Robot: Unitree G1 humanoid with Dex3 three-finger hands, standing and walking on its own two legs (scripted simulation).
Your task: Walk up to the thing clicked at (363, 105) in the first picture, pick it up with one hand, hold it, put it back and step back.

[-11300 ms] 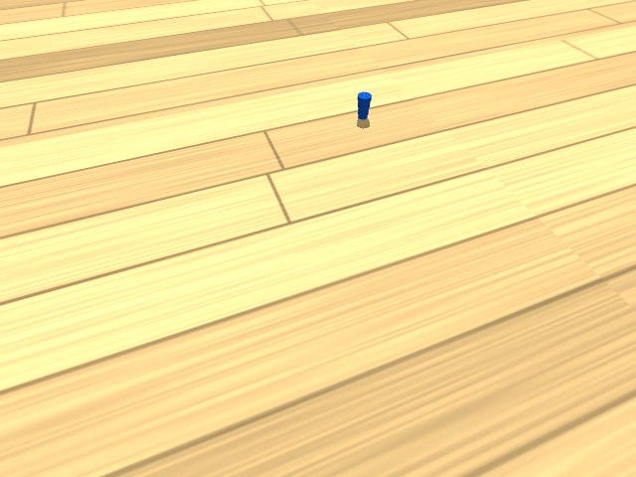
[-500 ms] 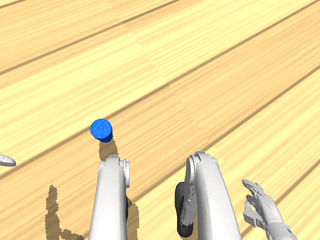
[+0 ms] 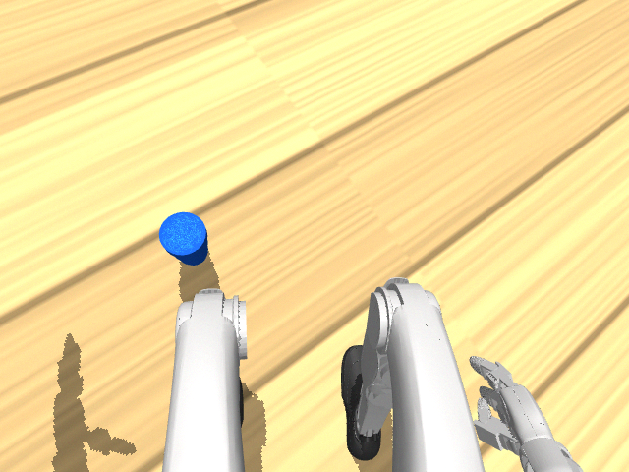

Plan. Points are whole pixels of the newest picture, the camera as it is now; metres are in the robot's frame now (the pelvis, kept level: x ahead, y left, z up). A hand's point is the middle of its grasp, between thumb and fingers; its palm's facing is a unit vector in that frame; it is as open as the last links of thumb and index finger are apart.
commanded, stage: go down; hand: left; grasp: from the side
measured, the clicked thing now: (189, 244) +0.45 +0.20 -0.33
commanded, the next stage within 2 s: approach in 0.50 s
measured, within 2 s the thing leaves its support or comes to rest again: neither
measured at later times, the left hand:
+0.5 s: hand out of the picture +0.38 +0.39 -0.02, palm faces +0.13 -0.99 -0.11, open 17.3 cm
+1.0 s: hand (40, 238) +0.40 +0.36 -0.13, palm faces +0.10 -1.00 +0.02, open 17.4 cm
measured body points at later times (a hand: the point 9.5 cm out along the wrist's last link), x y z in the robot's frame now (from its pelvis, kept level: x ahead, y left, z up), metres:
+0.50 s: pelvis +0.00 +0.00 -0.02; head +0.19 +0.07 +0.38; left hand +0.37 +0.44 -0.01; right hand +0.15 -0.28 -0.11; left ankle +0.08 +0.12 -0.36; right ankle +0.12 -0.14 -0.36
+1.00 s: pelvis -0.01 +0.01 -0.07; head +0.20 +0.11 +0.31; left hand +0.38 +0.41 -0.13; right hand +0.16 -0.27 -0.13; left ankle +0.08 +0.12 -0.36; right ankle +0.12 -0.14 -0.36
